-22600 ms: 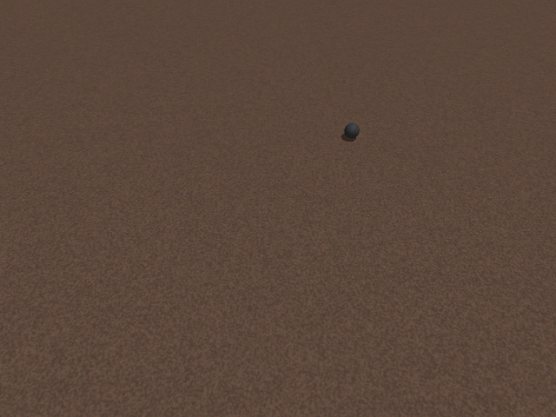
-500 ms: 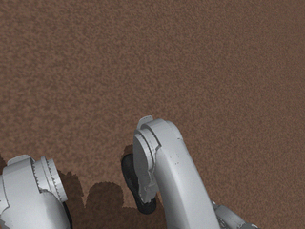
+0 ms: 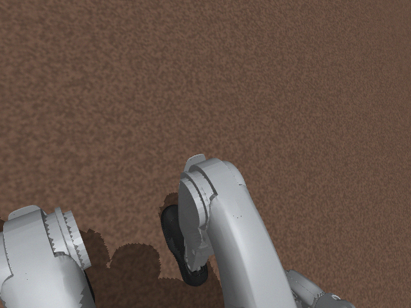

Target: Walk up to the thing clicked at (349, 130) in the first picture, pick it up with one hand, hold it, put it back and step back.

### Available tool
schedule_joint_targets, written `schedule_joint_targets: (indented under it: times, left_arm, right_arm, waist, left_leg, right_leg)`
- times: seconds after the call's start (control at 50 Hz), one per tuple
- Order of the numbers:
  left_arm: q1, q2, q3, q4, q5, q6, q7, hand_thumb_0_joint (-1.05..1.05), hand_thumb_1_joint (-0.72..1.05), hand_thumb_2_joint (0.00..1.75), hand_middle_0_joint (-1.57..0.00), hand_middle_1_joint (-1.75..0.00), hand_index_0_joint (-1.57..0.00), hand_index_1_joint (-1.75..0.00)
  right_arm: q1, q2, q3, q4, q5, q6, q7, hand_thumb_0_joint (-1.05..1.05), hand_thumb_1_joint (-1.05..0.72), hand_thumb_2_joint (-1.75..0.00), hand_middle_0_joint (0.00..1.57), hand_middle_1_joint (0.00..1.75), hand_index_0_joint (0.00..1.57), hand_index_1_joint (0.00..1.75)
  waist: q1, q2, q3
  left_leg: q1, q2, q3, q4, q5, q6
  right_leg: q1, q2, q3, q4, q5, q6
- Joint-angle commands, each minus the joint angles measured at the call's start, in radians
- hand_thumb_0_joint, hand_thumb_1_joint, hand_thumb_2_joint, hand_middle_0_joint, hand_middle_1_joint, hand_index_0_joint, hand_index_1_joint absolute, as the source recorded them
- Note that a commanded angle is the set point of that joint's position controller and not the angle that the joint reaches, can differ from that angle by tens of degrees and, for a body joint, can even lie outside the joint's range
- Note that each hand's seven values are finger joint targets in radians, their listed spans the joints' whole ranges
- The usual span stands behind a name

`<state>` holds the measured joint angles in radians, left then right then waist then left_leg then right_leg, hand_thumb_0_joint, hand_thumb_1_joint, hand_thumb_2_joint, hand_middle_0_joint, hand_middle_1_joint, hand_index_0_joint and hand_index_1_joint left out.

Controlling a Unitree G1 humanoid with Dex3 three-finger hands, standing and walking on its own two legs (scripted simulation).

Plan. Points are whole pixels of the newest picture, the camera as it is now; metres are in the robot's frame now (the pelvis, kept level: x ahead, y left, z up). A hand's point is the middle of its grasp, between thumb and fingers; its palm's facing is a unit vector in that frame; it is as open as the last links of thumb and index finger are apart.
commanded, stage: close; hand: left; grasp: from above
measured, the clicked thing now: out of the picture +0.43 +0.32 -0.25
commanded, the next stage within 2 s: settle in 0.92 s
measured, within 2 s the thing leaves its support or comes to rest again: leaves its support in 1.32 s
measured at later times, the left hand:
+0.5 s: hand out of the picture +0.42 +0.32 -0.24, palm faces -0.44 -0.16 -0.88, open 10.8 cm
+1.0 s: hand out of the picture +0.42 +0.32 -0.24, palm faces -0.43 -0.15 -0.89, open 10.8 cm
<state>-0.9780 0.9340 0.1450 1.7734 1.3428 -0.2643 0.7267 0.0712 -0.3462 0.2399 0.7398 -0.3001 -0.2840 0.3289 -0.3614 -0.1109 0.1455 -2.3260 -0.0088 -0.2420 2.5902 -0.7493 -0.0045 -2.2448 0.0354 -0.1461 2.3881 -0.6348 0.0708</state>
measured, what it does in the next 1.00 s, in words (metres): stands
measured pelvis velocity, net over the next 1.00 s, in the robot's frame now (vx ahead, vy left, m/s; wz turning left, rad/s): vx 0.00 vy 0.00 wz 0.00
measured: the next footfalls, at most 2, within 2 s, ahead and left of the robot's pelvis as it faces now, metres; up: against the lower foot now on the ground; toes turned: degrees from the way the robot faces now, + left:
none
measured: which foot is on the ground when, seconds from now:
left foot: down 0.00-1.00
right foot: down 0.00-1.00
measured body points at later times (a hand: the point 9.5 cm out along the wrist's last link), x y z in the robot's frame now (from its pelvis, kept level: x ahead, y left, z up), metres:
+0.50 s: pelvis +0.00 +0.00 +0.00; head +0.26 +0.12 +0.35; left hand +0.44 +0.33 -0.19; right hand +0.05 -0.26 -0.06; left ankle +0.06 +0.12 -0.26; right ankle +0.12 -0.13 -0.26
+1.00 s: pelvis +0.00 +0.00 +0.00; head +0.26 +0.12 +0.34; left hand +0.44 +0.33 -0.19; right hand +0.05 -0.26 -0.05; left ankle +0.06 +0.12 -0.26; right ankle +0.12 -0.13 -0.26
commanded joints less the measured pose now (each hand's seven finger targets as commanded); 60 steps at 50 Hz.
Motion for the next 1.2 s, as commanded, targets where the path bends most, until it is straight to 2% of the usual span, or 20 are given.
schedule_joint_targets:
  times: [0.0,0.04,0.1,0.14,0.16,0.2,0.24,0.3,0.32,0.34,0.38,0.4,0.46,0.54,0.64,0.94,0.98,1.04,1.06,1.18]
  left_arm:
    - [-0.256,0.219,-0.001,-0.104,-0.034,0.032,0.051,0.00,-0.06,0.79,-0.36,-0.93,-0.39,-0.89]
    - [-0.238,0.261,0.035,-0.076,-0.036,0.042,0.039,0.00,-0.03,0.77,-0.38,-0.93,-0.41,-0.90]
    - [-0.235,0.257,0.040,-0.089,-0.053,0.044,0.013,0.00,-0.01,0.78,-0.40,-0.93,-0.43,-0.90]
    - [-0.242,0.241,0.037,-0.081,-0.059,0.042,-0.008,0.00,-0.01,0.71,-0.40,-0.91,-0.44,-0.87]
    - [-0.206,0.244,0.041,-0.081,-0.060,0.039,-0.016,0.00,-0.01,0.74,-0.39,-0.92,-0.43,-0.88]
    - [-0.228,0.220,0.015,-0.078,-0.061,0.026,-0.031,0.00,0.02,0.73,-0.42,-0.92,-0.46,-0.88]
    - [-0.221,0.226,0.010,-0.084,-0.063,0.016,-0.035,0.00,0.06,0.75,-0.45,-0.94,-0.49,-0.90]
    - [-0.187,0.222,0.006,-0.092,-0.059,0.002,-0.034,0.00,0.08,0.73,-0.46,-0.93,-0.50,-0.88]
    - [-0.180,0.243,0.025,-0.079,-0.060,-0.001,-0.028,0.00,0.09,0.75,-0.47,-0.94,-0.51,-0.89]
    - [-0.204,0.236,0.005,-0.097,-0.053,-0.003,-0.031,0.00,0.11,0.74,-0.48,-0.92,-0.52,-0.88]
    - [-0.205,0.243,0.018,-0.104,-0.057,-0.011,-0.022,0.00,0.13,0.78,-0.50,-0.93,-0.54,-0.89]
    - [-0.222,0.225,0.003,-0.102,-0.052,-0.012,-0.025,0.00,0.15,0.76,-0.50,-0.93,-0.54,-0.89]
    - [-0.216,0.255,0.026,-0.116,-0.048,-0.020,-0.012,0.00,0.19,0.75,-0.54,-0.90,-0.58,-0.86]
    - [-0.228,0.229,-0.005,-0.090,-0.036,-0.020,-0.009,0.00,0.27,0.76,-0.60,-0.91,-0.64,-0.87]
    - [-0.230,0.245,0.009,-0.098,-0.031,-0.009,-0.001,0.00,0.34,0.78,-0.66,-0.90,-0.70,-0.86]
    - [-0.211,0.250,0.012,-0.069,-0.053,0.000,-0.008,0.00,0.51,0.79,-0.80,-0.86,-0.83,-0.83]
    - [-0.220,0.240,-0.001,-0.075,-0.053,-0.003,-0.012,0.00,0.51,0.78,-0.80,-0.86,-0.83,-0.83]
    - [-0.216,0.256,0.006,-0.080,-0.062,-0.003,-0.012,0.00,0.41,0.80,-0.77,-0.90,-0.81,-0.86]
    - [-0.204,0.268,0.018,-0.094,-0.060,0.001,-0.012,0.00,0.40,0.81,-0.77,-0.88,-0.80,-0.85]
    - [-0.245,0.272,0.028,-0.168,-0.060,0.012,-0.040,0.00,0.40,0.84,-0.78,-0.88,-0.81,-0.86]
  right_arm:
    - [0.163,-0.348,-0.107,0.005,0.014,-0.011,-0.002,0.00,-0.89,-0.90,0.20,0.30,0.20,0.30]
    - [0.186,-0.352,-0.109,0.016,0.017,-0.014,0.001,0.00,-0.90,-0.90,0.20,0.30,0.20,0.30]
    - [0.185,-0.350,-0.113,0.015,0.023,-0.017,-0.005,0.00,-0.89,-0.90,0.20,0.30,0.20,0.30]
    - [0.198,-0.342,-0.109,0.007,0.021,-0.020,-0.002,0.00,-0.90,-0.90,0.20,0.30,0.20,0.30]
    - [0.201,-0.344,-0.110,0.010,0.025,-0.015,-0.002,0.00,-0.89,-0.90,0.20,0.30,0.20,0.30]
    - [0.195,-0.333,-0.099,0.009,0.024,-0.016,0.000,0.00,-0.89,-0.90,0.20,0.30,0.20,0.30]
    - [0.190,-0.332,-0.096,0.007,0.031,-0.012,-0.004,0.00,-0.90,-0.90,0.20,0.30,0.20,0.30]
    - [0.209,-0.346,-0.110,0.006,0.025,-0.001,-0.011,0.00,-0.90,-0.90,0.20,0.30,0.20,0.30]
    - [0.208,-0.336,-0.098,0.006,0.028,0.007,-0.014,0.00,-0.90,-0.90,0.20,0.30,0.20,0.30]
    - [0.204,-0.330,-0.094,0.006,0.029,0.008,-0.012,0.00,-0.89,-0.90,0.20,0.30,0.20,0.30]
    - [0.204,-0.330,-0.092,0.004,0.028,0.011,-0.015,0.00,-0.89,-0.90,0.20,0.30,0.20,0.30]
    - [0.205,-0.335,-0.092,-0.002,0.025,0.009,-0.014,0.00,-0.89,-0.90,0.20,0.30,0.20,0.30]
    - [0.206,-0.342,-0.097,0.007,0.025,0.011,-0.018,0.00,-0.89,-0.90,0.20,0.30,0.20,0.30]
    - [0.193,-0.332,-0.083,-0.002,0.018,0.007,-0.016,0.00,-0.89,-0.90,0.20,0.30,0.20,0.30]
    - [0.210,-0.342,-0.090,-0.001,0.017,0.004,-0.020,0.00,-0.89,-0.90,0.20,0.30,0.20,0.30]
    - [0.208,-0.345,-0.090,-0.010,0.024,0.003,-0.026,0.00,-0.89,-0.90,0.20,0.30,0.20,0.30]
    - [0.203,-0.342,-0.082,-0.006,0.018,0.002,-0.021,0.00,-0.89,-0.90,0.20,0.30,0.20,0.30]
    - [0.208,-0.350,-0.091,-0.012,0.024,0.007,-0.031,0.00,-0.91,-0.90,0.20,0.30,0.20,0.30]
    - [0.206,-0.348,-0.094,-0.010,0.024,0.010,-0.034,0.00,-0.91,-0.90,0.20,0.30,0.20,0.30]
    - [0.213,-0.345,-0.113,-0.011,0.032,0.007,-0.028,0.00,-0.91,-0.90,0.20,0.30,0.20,0.30]
  waist:
    - [-0.046,0.469,-0.618]
    - [-0.042,0.485,-0.602]
    - [-0.036,0.472,-0.604]
    - [-0.046,0.478,-0.607]
    - [-0.033,0.486,-0.622]
    - [-0.053,0.482,-0.604]
    - [-0.043,0.460,-0.611]
    - [-0.031,0.486,-0.632]
    - [-0.022,0.468,-0.639]
    - [-0.031,0.472,-0.627]
    - [-0.028,0.469,-0.640]
    - [-0.049,0.464,-0.615]
    - [-0.031,0.489,-0.630]
    - [-0.053,0.474,-0.587]
    - [-0.050,0.473,-0.606]
    - [-0.042,0.468,-0.609]
    - [-0.052,0.461,-0.599]
    - [-0.046,0.455,-0.598]
    - [-0.028,0.463,-0.621]
    - [-0.031,0.526,-0.649]
  left_leg:
    - [0.454,0.023,0.095,-0.298,0.219,0.010]
    - [0.452,0.024,0.095,-0.306,0.210,0.010]
    - [0.438,0.022,0.099,-0.311,0.195,0.012]
    - [0.448,0.021,0.096,-0.303,0.203,0.014]
    - [0.469,0.022,0.088,-0.314,0.233,0.010]
    - [0.467,0.022,0.086,-0.304,0.237,0.010]
    - [0.453,0.020,0.097,-0.294,0.237,0.014]
    - [0.458,0.018,0.106,-0.307,0.254,0.012]
    - [0.452,0.019,0.099,-0.313,0.251,0.011]
    - [0.447,0.020,0.105,-0.299,0.251,0.012]
    - [0.452,0.021,0.102,-0.298,0.259,0.013]
    - [0.447,0.020,0.103,-0.289,0.246,0.015]
    - [0.479,0.023,0.090,-0.314,0.260,0.007]
    - [0.460,0.023,0.091,-0.306,0.221,0.009]
    - [0.472,0.024,0.091,-0.311,0.223,0.008]
    - [0.460,0.024,0.095,-0.311,0.235,0.008]
    - [0.455,0.024,0.095,-0.304,0.239,0.011]
    - [0.436,0.021,0.105,-0.312,0.215,0.014]
    - [0.449,0.022,0.101,-0.317,0.226,0.012]
    - [0.512,0.025,0.094,-0.329,0.235,0.001]
  right_leg:
    - [0.326,0.032,-0.117,-0.184,0.211,-0.084]
    - [0.319,0.031,-0.119,-0.179,0.201,-0.083]
    - [0.328,0.030,-0.113,-0.189,0.185,-0.085]
    - [0.320,0.028,-0.120,-0.178,0.193,-0.083]
    - [0.320,0.030,-0.124,-0.178,0.209,-0.082]
    - [0.319,0.025,-0.125,-0.167,0.219,-0.079]
    - [0.343,0.031,-0.118,-0.183,0.225,-0.082]
    - [0.369,0.039,-0.114,-0.194,0.236,-0.087]
    - [0.373,0.040,-0.119,-0.192,0.231,-0.090]
    - [0.365,0.037,-0.114,-0.186,0.235,-0.089]
    - [0.368,0.038,-0.118,-0.186,0.240,-0.089]
    - [0.348,0.034,-0.121,-0.181,0.234,-0.086]
    - [0.341,0.037,-0.125,-0.181,0.231,-0.087]
    - [0.321,0.033,-0.129,-0.180,0.206,-0.084]
    - [0.327,0.032,-0.127,-0.184,0.209,-0.084]
    - [0.351,0.037,-0.121,-0.194,0.220,-0.087]
    - [0.355,0.034,-0.124,-0.196,0.225,-0.084]
    - [0.369,0.036,-0.114,-0.215,0.208,-0.085]
    - [0.369,0.036,-0.115,-0.214,0.213,-0.087]
    - [0.327,0.025,-0.119,-0.183,0.219,-0.091]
